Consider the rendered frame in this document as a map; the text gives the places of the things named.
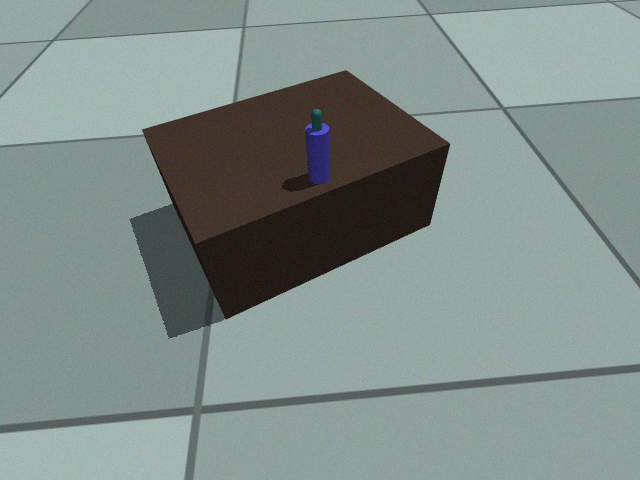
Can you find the bottle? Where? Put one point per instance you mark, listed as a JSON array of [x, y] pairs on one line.
[[318, 151]]

